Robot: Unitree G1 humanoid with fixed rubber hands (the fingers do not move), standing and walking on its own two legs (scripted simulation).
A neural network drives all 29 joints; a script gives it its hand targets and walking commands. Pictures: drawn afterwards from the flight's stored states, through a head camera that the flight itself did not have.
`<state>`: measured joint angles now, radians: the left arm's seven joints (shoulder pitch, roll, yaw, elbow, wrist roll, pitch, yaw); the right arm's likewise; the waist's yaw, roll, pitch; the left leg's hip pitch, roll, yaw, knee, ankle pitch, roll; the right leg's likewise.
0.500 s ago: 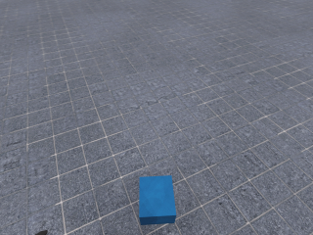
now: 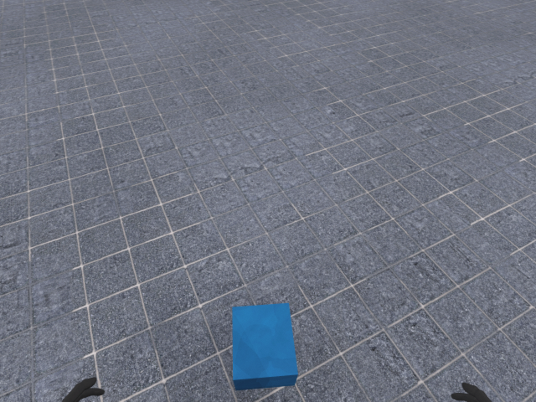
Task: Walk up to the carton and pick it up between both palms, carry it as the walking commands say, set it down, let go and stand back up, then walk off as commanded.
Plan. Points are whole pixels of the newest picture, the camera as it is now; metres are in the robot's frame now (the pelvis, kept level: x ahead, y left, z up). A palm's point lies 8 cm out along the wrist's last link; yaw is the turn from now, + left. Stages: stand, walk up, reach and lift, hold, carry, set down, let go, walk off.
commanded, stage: walk up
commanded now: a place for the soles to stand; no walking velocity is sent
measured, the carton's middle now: (263, 345) +0.44 +0.03 -0.70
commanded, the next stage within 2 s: reach and lift in 0.38 s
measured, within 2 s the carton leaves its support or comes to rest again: neither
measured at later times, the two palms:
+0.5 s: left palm out of the picture +0.13 +0.31 -0.08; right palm out of the picture +0.14 -0.31 -0.07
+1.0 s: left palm (116, 361) +0.22 +0.28 -0.13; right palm (426, 360) +0.24 -0.26 -0.13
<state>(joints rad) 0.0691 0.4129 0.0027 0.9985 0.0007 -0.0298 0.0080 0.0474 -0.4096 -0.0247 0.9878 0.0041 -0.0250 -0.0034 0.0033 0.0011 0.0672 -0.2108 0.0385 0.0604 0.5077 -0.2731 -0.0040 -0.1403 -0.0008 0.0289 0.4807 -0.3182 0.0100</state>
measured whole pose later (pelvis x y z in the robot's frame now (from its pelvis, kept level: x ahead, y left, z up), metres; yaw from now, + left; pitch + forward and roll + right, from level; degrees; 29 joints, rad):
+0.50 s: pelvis -0.02 +0.00 +0.00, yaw +1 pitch +0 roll +0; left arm 0.09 0.36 0.14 0.69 0.09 0.12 -0.07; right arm 0.11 -0.36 -0.12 0.67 -0.08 0.11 0.05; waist 0.01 -0.02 0.11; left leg -0.26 0.02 0.05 0.45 -0.21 -0.01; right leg -0.20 -0.01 0.01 0.47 -0.28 0.01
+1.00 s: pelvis -0.05 +0.00 -0.05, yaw +1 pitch +14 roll +0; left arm -0.27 0.30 0.16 0.63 -0.01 0.25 -0.03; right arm -0.30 -0.29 -0.17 0.64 -0.03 0.24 0.03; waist 0.01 -0.01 0.08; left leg -0.78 0.02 0.02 0.85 -0.32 0.00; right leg -0.73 -0.01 0.03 0.89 -0.41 0.02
